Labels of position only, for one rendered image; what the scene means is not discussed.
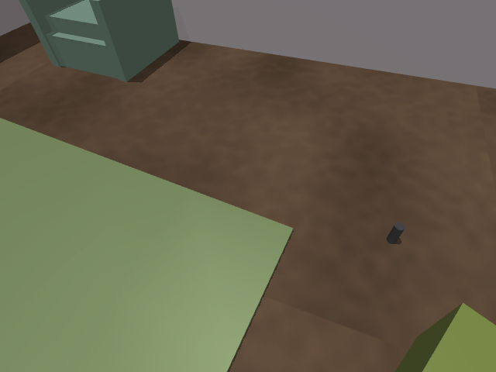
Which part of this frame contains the armchair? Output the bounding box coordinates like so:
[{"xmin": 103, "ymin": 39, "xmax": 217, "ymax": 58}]
[{"xmin": 19, "ymin": 0, "xmax": 179, "ymax": 82}]

